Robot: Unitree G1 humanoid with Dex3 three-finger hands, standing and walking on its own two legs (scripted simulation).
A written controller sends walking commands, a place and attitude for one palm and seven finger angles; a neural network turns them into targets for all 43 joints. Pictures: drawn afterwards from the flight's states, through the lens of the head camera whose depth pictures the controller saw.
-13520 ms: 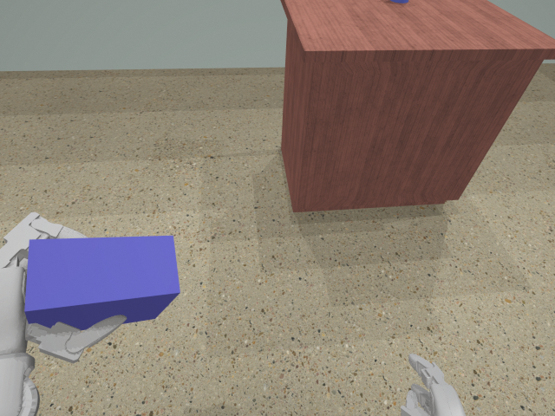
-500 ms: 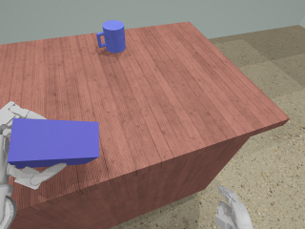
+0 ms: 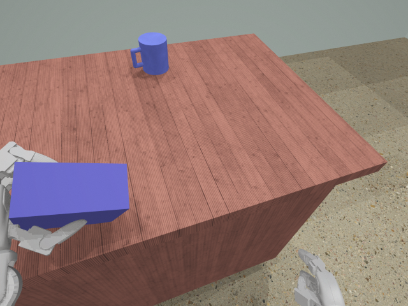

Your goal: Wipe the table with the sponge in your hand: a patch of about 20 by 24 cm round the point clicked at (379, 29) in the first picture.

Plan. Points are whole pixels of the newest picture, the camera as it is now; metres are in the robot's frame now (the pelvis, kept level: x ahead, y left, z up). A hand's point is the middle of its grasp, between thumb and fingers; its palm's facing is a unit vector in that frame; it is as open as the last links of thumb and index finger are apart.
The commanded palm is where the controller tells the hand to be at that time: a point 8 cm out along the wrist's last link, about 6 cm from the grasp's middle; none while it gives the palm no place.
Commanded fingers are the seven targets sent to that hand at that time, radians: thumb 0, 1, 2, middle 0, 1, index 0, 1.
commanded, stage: come to a stop and stand still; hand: left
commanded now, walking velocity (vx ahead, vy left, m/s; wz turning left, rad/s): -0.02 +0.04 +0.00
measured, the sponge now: (89, 197) +0.24 +0.21 +0.14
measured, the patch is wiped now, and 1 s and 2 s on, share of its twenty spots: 0.00 0.00 0.00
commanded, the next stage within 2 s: look again from close up in 0.88 s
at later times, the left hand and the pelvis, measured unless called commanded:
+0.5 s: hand (48, 199) +0.21 +0.24 +0.17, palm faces +0.40 -0.86 -0.33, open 10.8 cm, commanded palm +0.16 +0.28 +0.17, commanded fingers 0.00 0.10 1.30 -1.20 -1.60 -1.20 -1.60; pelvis +0.00 +0.00 +0.00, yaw +0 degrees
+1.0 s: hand (47, 197) +0.22 +0.25 +0.16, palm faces +0.40 -0.86 -0.32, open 10.8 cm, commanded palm +0.16 +0.28 +0.17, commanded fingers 0.00 0.10 1.30 -1.20 -1.60 -1.20 -1.60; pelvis +0.00 +0.00 +0.00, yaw +0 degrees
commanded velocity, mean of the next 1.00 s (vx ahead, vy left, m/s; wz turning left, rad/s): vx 0.00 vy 0.00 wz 0.00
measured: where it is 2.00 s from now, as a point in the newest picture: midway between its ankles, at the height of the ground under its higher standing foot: outside the picture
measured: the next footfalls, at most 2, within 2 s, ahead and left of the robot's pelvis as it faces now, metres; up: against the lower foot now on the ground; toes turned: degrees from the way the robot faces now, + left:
none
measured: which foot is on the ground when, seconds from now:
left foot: down 0.00-1.00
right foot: down 0.00-1.00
